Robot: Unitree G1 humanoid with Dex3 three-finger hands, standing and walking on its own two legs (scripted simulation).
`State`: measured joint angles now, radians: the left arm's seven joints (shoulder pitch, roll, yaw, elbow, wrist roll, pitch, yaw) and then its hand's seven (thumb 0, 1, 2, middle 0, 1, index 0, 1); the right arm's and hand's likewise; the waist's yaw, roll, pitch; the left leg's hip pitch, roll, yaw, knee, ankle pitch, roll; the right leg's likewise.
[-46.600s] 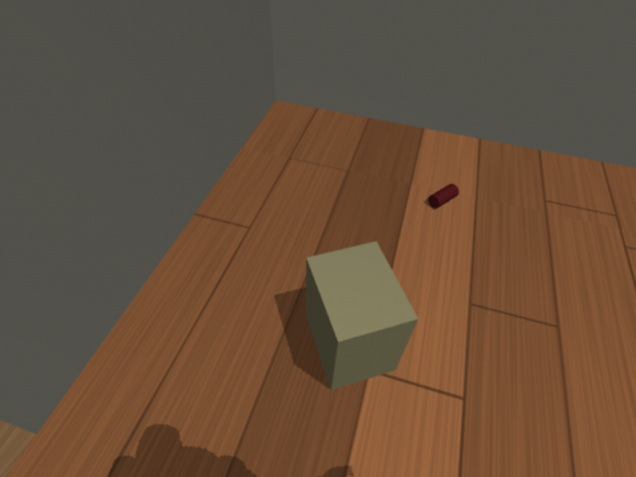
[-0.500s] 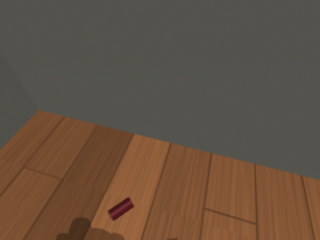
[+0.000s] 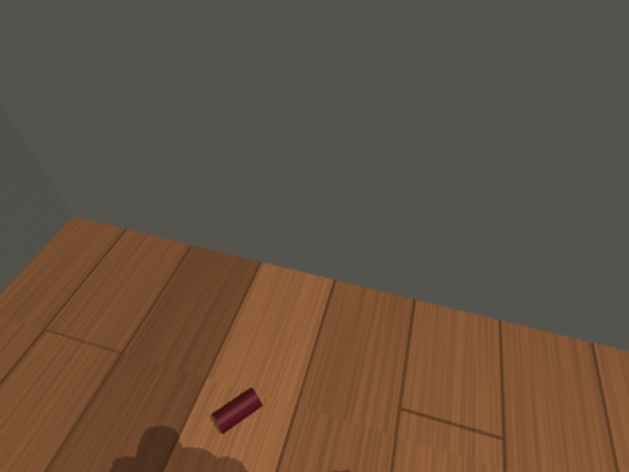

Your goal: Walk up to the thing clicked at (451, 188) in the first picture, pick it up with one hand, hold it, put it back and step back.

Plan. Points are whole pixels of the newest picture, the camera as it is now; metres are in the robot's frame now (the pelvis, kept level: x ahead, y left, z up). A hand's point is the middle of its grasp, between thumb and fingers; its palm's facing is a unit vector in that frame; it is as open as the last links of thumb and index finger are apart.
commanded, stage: stand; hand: left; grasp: from above
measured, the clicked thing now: (237, 410) +0.43 +0.22 -0.75
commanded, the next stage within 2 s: step back in 0.06 s
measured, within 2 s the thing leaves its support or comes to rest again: neither
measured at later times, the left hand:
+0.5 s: hand out of the picture +0.08 +0.31 -0.18, palm faces -0.02 -0.93 -0.38, open 7.4 cm
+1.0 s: hand out of the picture -0.08 +0.28 -0.15, palm faces -0.06 -0.90 -0.43, open 7.4 cm
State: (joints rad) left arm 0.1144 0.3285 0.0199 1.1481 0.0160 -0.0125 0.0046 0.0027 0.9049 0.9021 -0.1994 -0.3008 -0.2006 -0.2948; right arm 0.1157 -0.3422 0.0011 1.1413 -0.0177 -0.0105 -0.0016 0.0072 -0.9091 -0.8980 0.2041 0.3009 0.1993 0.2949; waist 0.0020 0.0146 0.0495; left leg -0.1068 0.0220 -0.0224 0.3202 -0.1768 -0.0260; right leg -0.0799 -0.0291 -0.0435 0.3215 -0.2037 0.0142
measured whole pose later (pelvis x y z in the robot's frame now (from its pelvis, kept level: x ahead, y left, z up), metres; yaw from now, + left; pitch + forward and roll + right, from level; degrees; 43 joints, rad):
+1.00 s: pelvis -0.19 +0.02 -0.02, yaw -3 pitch -1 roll +2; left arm 0.16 0.34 0.07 0.84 0.04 0.03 0.01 0.00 0.90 0.90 -0.20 -0.30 -0.20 -0.30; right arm 0.15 -0.42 -0.04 0.89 0.01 0.05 -0.02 0.01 -0.91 -0.90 0.21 0.30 0.20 0.30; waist 0.01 0.03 0.15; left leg -0.43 -0.13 -0.16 1.12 -0.48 -0.01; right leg -0.31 0.00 0.04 0.58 -0.25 -0.02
